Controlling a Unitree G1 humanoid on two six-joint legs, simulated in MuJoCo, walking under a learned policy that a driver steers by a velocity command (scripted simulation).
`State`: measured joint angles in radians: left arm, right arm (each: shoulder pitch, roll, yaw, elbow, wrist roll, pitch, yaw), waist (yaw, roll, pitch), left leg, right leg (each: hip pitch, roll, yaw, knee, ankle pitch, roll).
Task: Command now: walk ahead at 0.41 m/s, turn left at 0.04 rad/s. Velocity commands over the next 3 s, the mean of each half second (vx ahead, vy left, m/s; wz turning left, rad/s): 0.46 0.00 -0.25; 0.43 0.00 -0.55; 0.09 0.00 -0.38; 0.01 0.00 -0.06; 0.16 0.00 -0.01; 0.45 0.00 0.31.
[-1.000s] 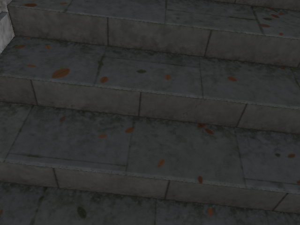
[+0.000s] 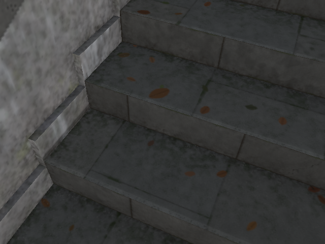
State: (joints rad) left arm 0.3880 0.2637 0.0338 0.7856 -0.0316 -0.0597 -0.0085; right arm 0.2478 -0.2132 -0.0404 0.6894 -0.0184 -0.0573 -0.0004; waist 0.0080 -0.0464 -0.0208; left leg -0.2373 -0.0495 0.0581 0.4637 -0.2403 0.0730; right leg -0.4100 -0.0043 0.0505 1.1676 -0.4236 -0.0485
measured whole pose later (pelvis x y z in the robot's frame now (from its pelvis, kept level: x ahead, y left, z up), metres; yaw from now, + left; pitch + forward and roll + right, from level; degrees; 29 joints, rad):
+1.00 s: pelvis +0.52 -0.03 +0.26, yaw -28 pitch +2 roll +2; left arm 0.20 0.28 0.05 0.72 -0.02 -0.03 -0.04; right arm 0.22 -0.24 -0.04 0.75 -0.04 -0.07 -0.04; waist -0.01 -0.04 -0.03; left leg -0.54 0.07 0.22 0.85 -0.34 0.04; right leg -0.74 0.06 0.12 1.84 -0.19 -0.08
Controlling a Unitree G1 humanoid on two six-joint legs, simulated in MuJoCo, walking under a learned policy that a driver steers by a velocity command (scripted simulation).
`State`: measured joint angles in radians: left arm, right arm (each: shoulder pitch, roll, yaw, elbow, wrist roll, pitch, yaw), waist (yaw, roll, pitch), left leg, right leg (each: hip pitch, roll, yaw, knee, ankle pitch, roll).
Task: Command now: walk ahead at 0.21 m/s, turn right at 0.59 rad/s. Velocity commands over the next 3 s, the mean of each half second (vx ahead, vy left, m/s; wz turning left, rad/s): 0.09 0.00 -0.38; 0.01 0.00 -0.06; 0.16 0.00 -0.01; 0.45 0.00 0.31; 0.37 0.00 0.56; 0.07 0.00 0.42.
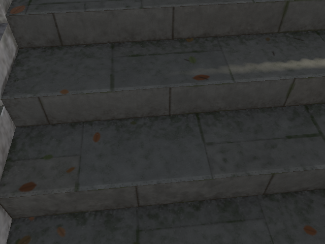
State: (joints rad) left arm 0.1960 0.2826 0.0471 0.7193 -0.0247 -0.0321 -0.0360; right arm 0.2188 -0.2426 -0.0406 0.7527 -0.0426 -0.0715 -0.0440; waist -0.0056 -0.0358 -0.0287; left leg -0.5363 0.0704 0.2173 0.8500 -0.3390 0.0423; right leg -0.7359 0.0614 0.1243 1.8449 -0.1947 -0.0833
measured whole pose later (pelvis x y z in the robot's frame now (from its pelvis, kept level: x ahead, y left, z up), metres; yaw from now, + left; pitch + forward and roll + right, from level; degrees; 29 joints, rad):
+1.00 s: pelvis +0.17 -0.03 +0.05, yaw -10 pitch +0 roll +0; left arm 0.25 0.16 0.06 0.95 0.00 0.07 0.06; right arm 0.33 -0.13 -0.03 1.03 -0.03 -0.02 -0.03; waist -0.02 -0.02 0.01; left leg -0.12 0.00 0.04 0.40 -0.28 0.02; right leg -0.22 -0.04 -0.06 0.40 -0.18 0.02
